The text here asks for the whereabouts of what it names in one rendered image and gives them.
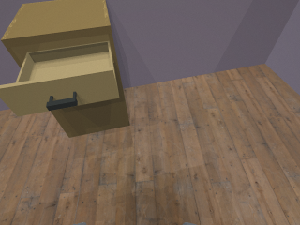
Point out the cabinet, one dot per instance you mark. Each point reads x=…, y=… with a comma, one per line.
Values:
x=55, y=24

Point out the handle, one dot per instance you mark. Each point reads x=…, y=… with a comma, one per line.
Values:
x=62, y=103

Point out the drawer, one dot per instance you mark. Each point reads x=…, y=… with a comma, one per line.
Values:
x=86, y=69

